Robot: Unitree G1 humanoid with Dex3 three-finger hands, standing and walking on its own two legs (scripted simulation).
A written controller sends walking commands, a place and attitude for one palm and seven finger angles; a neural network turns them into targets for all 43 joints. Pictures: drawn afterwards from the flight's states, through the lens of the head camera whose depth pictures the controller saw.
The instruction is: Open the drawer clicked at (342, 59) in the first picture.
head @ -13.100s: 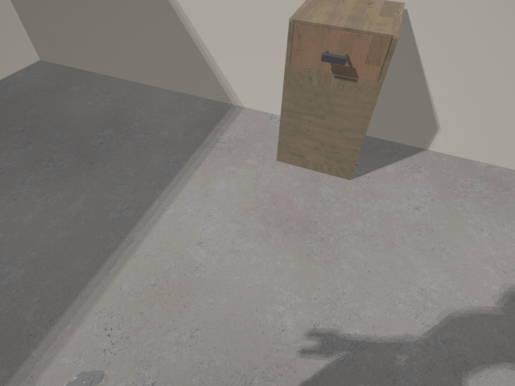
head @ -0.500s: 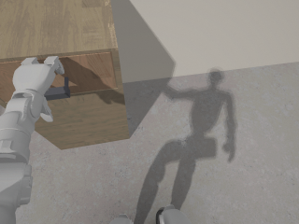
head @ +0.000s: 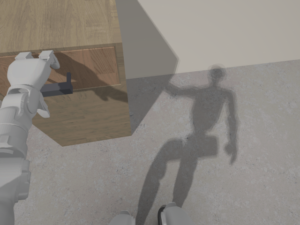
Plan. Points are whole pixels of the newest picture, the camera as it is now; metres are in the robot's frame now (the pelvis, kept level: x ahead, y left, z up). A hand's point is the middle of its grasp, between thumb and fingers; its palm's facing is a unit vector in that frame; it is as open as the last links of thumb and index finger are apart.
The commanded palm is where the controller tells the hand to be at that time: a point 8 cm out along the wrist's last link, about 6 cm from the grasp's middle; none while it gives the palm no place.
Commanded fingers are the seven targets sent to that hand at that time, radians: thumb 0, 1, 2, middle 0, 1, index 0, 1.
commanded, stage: move the hooked fingers above the handle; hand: left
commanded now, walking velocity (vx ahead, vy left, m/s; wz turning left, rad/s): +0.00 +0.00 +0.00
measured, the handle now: (54, 83) +0.53 +0.28 -0.04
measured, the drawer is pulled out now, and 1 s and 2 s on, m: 0.00 0.00 0.00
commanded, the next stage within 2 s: lower the fingers behind the handle in 0.76 s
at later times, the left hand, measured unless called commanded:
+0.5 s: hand (41, 87) +0.47 +0.28 +0.03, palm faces -0.04 -0.04 -1.00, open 13.8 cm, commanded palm +0.46 +0.28 +0.08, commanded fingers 0.00 -0.50 0.30 -0.30 -1.20 -0.30 -1.20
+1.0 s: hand (48, 87) +0.48 +0.27 +0.02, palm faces -0.10 -0.01 -0.99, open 13.8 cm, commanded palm +0.46 +0.27 +0.07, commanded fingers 0.00 -0.50 0.30 -0.30 -1.20 -0.30 -1.20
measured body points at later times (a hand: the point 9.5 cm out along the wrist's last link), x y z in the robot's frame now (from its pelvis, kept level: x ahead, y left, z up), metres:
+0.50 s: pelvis +0.00 +0.00 +0.01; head +0.12 +0.01 +0.44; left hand +0.47 +0.28 +0.08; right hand +0.02 -0.28 -0.12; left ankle -0.04 +0.08 -0.69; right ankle +0.02 -0.12 -0.69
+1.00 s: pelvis +0.01 -0.01 +0.01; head +0.13 -0.01 +0.44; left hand +0.48 +0.27 +0.07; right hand +0.02 -0.29 -0.12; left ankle -0.04 +0.08 -0.69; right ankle +0.02 -0.12 -0.69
